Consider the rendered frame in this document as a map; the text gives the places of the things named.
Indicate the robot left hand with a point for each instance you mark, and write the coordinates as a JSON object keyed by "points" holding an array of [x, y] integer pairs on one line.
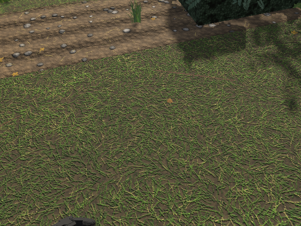
{"points": [[71, 221]]}

